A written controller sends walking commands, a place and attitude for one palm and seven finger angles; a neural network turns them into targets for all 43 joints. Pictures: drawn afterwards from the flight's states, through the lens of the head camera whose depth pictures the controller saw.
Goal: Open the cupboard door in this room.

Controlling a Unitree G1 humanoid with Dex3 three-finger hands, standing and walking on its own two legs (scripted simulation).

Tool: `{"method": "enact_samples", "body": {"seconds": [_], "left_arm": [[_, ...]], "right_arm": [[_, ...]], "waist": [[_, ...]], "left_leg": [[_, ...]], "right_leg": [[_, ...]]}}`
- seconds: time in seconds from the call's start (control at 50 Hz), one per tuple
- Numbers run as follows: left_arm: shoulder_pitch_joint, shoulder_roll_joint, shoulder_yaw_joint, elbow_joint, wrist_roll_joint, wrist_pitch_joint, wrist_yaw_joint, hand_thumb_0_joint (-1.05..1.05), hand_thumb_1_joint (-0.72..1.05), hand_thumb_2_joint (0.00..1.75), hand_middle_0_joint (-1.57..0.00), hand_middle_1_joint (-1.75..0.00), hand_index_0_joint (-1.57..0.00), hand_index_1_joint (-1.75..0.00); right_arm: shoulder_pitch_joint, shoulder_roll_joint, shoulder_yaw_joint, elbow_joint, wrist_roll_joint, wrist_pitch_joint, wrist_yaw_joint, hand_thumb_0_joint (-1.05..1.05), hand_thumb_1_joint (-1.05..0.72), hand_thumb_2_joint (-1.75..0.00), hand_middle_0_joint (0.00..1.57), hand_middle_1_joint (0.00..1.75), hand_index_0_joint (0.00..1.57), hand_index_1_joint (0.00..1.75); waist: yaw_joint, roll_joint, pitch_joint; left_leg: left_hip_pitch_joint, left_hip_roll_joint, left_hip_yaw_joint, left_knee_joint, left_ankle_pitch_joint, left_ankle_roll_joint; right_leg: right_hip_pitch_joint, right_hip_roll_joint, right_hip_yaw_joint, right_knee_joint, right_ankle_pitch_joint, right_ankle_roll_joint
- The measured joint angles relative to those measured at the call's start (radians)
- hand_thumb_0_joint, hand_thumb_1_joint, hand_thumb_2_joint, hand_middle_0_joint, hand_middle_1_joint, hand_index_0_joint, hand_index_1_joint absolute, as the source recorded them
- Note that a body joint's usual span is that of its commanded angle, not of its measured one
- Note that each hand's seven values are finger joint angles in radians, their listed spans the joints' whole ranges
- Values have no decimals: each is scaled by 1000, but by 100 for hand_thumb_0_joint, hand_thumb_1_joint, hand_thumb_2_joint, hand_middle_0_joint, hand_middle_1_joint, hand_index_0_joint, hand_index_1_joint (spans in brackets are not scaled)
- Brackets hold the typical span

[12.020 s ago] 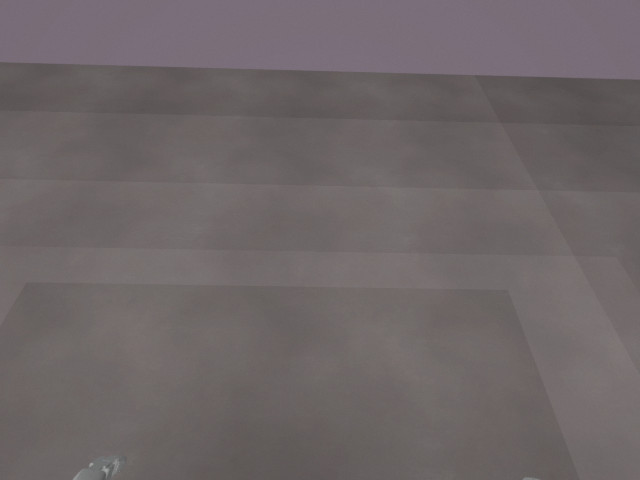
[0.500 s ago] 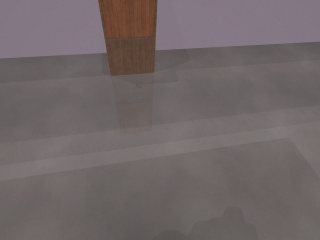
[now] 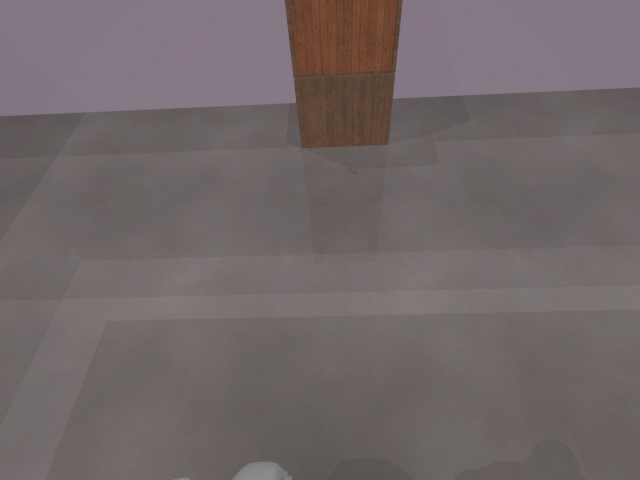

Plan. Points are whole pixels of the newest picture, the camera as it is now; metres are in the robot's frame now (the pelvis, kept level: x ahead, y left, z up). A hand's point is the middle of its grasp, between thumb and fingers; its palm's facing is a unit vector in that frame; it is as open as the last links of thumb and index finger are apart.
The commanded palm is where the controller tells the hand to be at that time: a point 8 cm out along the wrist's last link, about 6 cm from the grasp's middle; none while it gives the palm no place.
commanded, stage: stand and wait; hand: left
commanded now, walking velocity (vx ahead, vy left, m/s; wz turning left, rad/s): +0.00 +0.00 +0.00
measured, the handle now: out of the picture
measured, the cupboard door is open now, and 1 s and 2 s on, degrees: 0 0 0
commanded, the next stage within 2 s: turn or walk to find it in 0.30 s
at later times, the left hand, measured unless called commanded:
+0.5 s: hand out of the picture +0.00 +0.22 -0.17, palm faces +0.13 -0.96 -0.26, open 7.4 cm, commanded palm none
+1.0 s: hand out of the picture -0.06 +0.24 -0.18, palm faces +0.23 -0.95 -0.22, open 7.4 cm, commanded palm none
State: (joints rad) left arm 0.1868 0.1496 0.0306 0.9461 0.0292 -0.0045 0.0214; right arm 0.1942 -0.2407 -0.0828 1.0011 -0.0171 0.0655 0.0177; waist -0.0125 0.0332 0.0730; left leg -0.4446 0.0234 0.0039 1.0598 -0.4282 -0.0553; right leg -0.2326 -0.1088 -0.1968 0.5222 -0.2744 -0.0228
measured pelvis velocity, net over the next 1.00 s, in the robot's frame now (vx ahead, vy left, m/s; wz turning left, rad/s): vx -0.04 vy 0.05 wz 0.19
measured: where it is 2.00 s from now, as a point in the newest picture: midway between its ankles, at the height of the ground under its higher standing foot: outside the picture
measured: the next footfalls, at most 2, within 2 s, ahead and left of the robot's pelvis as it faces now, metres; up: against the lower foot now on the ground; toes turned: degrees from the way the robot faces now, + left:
left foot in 0.18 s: +0.03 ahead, +0.16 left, +0.00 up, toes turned +7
right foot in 0.48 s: +0.04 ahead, -0.09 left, +0.00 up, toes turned -2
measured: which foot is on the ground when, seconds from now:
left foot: up 0.00-0.16, down 0.18-0.50, up 0.52-0.80, down 0.82-1.00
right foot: down 0.00-0.18, up 0.20-0.46, down 0.48-0.84, up 0.86-1.00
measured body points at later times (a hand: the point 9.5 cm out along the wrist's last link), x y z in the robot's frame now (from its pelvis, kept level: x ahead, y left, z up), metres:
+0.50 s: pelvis -0.01 +0.02 -0.01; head +0.01 +0.01 +0.44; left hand +0.00 +0.27 -0.15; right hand +0.09 -0.19 -0.17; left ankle -0.01 +0.15 -0.74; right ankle +0.00 -0.09 -0.74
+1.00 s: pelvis -0.04 +0.05 +0.00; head -0.02 +0.06 +0.45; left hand -0.07 +0.29 -0.16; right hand +0.05 -0.17 -0.16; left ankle -0.06 +0.16 -0.74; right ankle -0.03 -0.08 -0.72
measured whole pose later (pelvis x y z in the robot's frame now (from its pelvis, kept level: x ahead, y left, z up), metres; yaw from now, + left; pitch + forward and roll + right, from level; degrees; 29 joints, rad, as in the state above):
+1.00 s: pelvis -0.04 +0.05 +0.00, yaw +11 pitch -1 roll +1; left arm 0.23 0.21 0.03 1.09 0.01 0.04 0.02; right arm 0.20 -0.16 -0.03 1.08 -0.02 0.01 -0.02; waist 0.01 -0.02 0.05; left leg -0.20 0.01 0.05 0.47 -0.26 0.01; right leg -0.29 -0.08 -0.07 0.75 -0.46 0.04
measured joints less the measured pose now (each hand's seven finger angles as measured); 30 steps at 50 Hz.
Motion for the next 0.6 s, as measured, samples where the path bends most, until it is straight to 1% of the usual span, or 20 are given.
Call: {"method": "enact_samples", "body": {"seconds": [0.04,0.1,0.14,0.16,0.18,0.2,0.24,0.28,0.32,0.38,0.44,0.48,0.52,0.56,0.6], "left_arm": [[11,10,3,5,3,1,-2,0,90,90,-20,-30,-21,-30],[30,31,8,19,6,2,-5,0,90,90,-21,-30,-21,-30],[46,46,12,35,5,5,-5,0,90,90,-20,-30,-21,-30],[57,53,14,44,1,9,-4,0,90,90,-20,-30,-21,-30],[68,61,16,53,-4,15,-4,0,90,90,-20,-30,-21,-30],[71,75,19,65,-7,25,-3,0,90,90,-20,-30,-20,-30],[75,94,20,92,-10,47,2,0,90,90,-20,-30,-20,-30],[73,98,18,117,-13,58,1,0,91,90,-20,-30,-20,-30],[71,93,13,129,-14,56,-3,0,91,90,-20,-30,-20,-30],[67,76,2,135,-15,48,-6,0,91,90,-20,-30,-20,-30],[59,57,-4,130,-16,38,-6,0,91,90,-20,-30,-20,-30],[56,46,-6,121,-14,25,-5,0,90,90,-20,-30,-20,-30],[49,22,-8,115,-8,14,-2,0,90,90,-20,-30,-20,-30],[52,9,-7,95,-5,5,-5,0,90,90,-20,-30,-20,-30],[53,-2,-5,77,-3,2,-4,0,90,90,-20,-30,-20,-30]], "right_arm": [[-7,-1,4,-1,2,1,0,0,-91,-90,19,30,20,30],[-25,0,14,0,6,-3,-3,0,-91,-90,19,30,20,30],[-39,4,22,-2,7,-14,-6,0,-91,-90,19,30,20,30],[-43,4,26,-5,7,-22,-5,0,-91,-90,19,30,20,30],[-46,5,29,-7,5,-33,-6,0,-91,-90,19,30,20,30],[-54,18,33,-5,3,-41,-8,0,-91,-90,19,30,20,30],[-64,42,45,-2,0,-51,-14,0,-91,-90,19,30,20,30],[-68,59,55,5,-1,-57,-23,0,-91,-90,19,30,20,30],[-70,70,62,16,0,-59,-28,0,-91,-90,19,30,20,30],[-71,80,64,30,2,-59,-27,0,-91,-90,20,30,20,30],[-68,78,55,37,4,-55,-26,0,-92,-90,20,30,20,30],[-60,74,50,40,7,-49,-23,0,-92,-90,20,30,21,30],[-48,56,39,43,12,-40,-20,0,-92,-90,20,30,21,30],[-30,44,30,42,10,-21,-17,0,-92,-90,20,30,20,30],[-23,31,20,44,9,-7,-12,0,-92,-90,20,30,20,30]], "waist": [[9,-13,6],[28,-29,15],[38,-39,16],[40,-38,12],[42,-38,6],[48,-59,11],[56,-84,12],[54,-83,7],[54,-73,0],[49,-56,-10],[40,-43,-17],[37,-37,-23],[27,1,-23],[27,5,-30],[31,2,-26]], "left_leg": [[28,10,11,-81,-14,-4],[84,15,29,-228,-21,0],[140,14,47,-366,38,6],[177,17,55,-453,104,11],[198,19,56,-502,142,40],[198,9,66,-492,135,55],[211,0,78,-489,118,63],[230,-4,76,-521,128,64],[248,-7,72,-557,150,66],[260,-13,67,-591,172,66],[251,-22,62,-591,179,61],[231,-28,57,-563,171,52],[202,-15,33,-509,145,44],[143,-25,18,-363,23,41],[81,-31,8,-185,-23,39]], "right_leg": [[2,-14,-13,1,-2,5],[-4,-30,-28,20,-11,17],[-13,-39,-34,46,-24,30],[-20,-40,-38,68,-35,38],[-34,-41,-40,99,-50,47],[-49,-46,-16,143,-100,56],[-84,-27,56,252,-205,67],[-106,-3,100,334,-222,70],[-108,10,121,350,-210,72],[-83,16,129,285,-194,77],[-44,21,127,177,-147,79],[-3,24,117,65,-56,73],[7,38,88,51,-33,32],[5,29,68,51,-42,13],[8,21,55,34,-35,7]]}}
